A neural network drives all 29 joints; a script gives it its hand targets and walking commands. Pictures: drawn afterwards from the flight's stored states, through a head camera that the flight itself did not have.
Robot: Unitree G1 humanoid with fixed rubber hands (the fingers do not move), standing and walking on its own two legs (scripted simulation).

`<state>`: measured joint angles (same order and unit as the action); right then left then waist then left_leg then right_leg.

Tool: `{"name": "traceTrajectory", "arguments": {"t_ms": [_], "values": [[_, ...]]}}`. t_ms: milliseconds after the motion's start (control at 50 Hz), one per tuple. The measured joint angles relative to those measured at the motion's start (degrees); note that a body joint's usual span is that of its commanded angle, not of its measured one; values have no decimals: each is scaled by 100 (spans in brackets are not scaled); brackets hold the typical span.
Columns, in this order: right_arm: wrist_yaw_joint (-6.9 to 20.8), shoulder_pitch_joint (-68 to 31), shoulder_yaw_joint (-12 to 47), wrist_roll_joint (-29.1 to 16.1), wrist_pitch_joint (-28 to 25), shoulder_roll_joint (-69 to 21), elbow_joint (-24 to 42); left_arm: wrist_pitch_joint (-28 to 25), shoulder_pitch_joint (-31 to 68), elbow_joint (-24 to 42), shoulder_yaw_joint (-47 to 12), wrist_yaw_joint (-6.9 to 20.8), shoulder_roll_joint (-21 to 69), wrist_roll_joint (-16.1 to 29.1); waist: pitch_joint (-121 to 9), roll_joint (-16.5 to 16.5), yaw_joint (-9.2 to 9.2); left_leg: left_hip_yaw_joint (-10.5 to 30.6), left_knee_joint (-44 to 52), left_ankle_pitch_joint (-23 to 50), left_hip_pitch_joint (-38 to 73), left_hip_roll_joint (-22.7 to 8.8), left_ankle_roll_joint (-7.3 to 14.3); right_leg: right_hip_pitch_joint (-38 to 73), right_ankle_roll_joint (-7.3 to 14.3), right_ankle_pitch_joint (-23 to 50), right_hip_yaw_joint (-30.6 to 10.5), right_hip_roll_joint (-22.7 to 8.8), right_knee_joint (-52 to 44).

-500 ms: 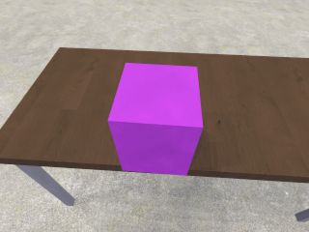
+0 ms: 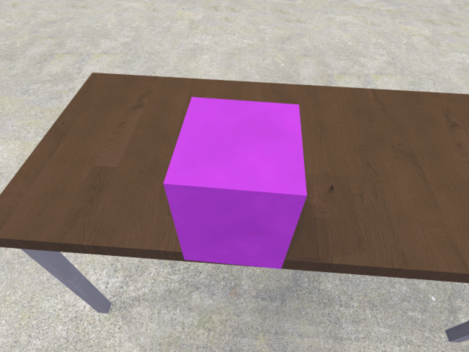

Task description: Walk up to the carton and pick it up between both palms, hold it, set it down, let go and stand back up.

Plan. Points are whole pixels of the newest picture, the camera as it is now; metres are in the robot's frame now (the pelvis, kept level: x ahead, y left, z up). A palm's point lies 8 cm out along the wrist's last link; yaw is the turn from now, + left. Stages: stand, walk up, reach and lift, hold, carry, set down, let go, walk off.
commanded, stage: walk up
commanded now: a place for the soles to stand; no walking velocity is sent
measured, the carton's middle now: (238, 186) +0.41 +0.02 +0.04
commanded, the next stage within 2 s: none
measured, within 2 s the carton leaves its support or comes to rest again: neither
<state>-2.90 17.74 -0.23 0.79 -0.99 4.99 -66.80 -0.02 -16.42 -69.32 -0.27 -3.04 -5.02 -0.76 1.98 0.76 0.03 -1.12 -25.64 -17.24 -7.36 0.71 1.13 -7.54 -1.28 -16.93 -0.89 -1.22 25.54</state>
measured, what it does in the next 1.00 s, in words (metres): steps on the spot: right foot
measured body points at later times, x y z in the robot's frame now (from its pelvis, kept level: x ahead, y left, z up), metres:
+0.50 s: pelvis -0.03 +0.05 -0.01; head +0.00 +0.04 +0.43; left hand +0.03 +0.29 -0.16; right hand -0.01 -0.21 -0.16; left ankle -0.04 +0.11 -0.74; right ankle -0.04 -0.07 -0.74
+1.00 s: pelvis -0.03 +0.06 +0.00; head -0.02 +0.06 +0.45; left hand +0.01 +0.29 -0.16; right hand -0.09 -0.17 -0.15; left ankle -0.04 +0.11 -0.74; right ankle -0.04 -0.06 -0.74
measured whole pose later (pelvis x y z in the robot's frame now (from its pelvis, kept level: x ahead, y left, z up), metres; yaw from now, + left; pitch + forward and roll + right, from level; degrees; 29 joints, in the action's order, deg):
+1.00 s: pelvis -0.03 +0.06 +0.00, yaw -6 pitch -2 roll +1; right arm -2.1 19.7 1.6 0.3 0.5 11.1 -62.5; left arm -0.5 -13.5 -64.6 -3.4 -3.0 -10.3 -0.8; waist 3.7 1.6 -0.7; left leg -8.7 -22.1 -13.7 -7.0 4.9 5.5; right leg -11.5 -0.4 -15.5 -0.3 -2.1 29.2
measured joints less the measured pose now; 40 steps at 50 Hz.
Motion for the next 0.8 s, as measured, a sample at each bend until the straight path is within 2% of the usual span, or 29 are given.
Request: {"name": "traceTrajectory", "arguments": {"t_ms": [180,260,300,320,380,420,460,500,540,600,620,720,800], "values": [[43,-370,-29,154,205,637,265,-123,-32,514,-13,-152,-74,-126,282,-288,7,-25,-843,-333,-500,-57,56,-322,-50,-102,-23,52,431],[72,-531,-61,152,233,863,498,-29,50,699,59,-173,-321,-140,351,-224,-4,-106,-1039,-384,-651,46,183,-500,-144,-153,-100,-51,656],[97,-585,-64,110,229,876,619,39,117,775,81,-172,-504,-124,382,-84,7,-209,-1015,-358,-644,142,267,-651,-29,-236,-169,-140,928],[102,-612,-64,77,233,868,684,81,144,818,81,-182,-589,-110,401,-25,20,-276,-983,-342,-621,167,294,-777,38,-518,-177,-149,1225],[76,-690,-35,32,280,821,853,163,204,929,73,-224,-742,-90,452,51,-26,-447,-817,-254,-530,179,375,-1167,180,-1429,-146,-21,2315],[62,-705,3,60,294,791,920,137,272,1011,60,-209,-754,-80,489,41,-77,-513,-702,-173,-494,188,415,-1257,243,-1527,-50,40,2512],[71,-688,42,95,309,769,953,61,325,1122,34,-163,-720,-76,499,9,-105,-574,-671,-138,-499,198,430,-1163,285,-1257,67,66,2167],[94,-641,88,102,325,751,955,-30,346,1234,7,-122,-667,-79,476,-1,-78,-658,-792,-202,-546,217,422,-861,335,-391,182,52,1335],[118,-612,141,68,320,781,913,-87,378,1282,-10,-100,-537,-107,468,-170,-59,-662,-1062,-352,-629,112,391,-684,260,-80,228,135,989],[109,-462,208,64,342,756,891,-71,379,1281,-85,-46,-397,-45,337,-344,-114,-532,-1176,-459,-677,23,-3,-618,221,-158,314,195,906],[117,-407,226,71,336,739,872,-58,387,1251,-107,-26,-374,-36,302,-355,-125,-524,-1105,-399,-639,44,5,-580,204,-152,325,179,853],[197,-122,277,-16,143,598,707,-25,404,1064,-206,75,-431,9,152,-156,-107,-618,-396,-28,-315,256,451,-454,121,-2,223,24,561],[148,35,287,-52,92,551,543,-56,415,892,-235,83,-498,23,137,-9,-73,-684,12,176,-119,356,467,-395,131,77,143,-48,421]]}}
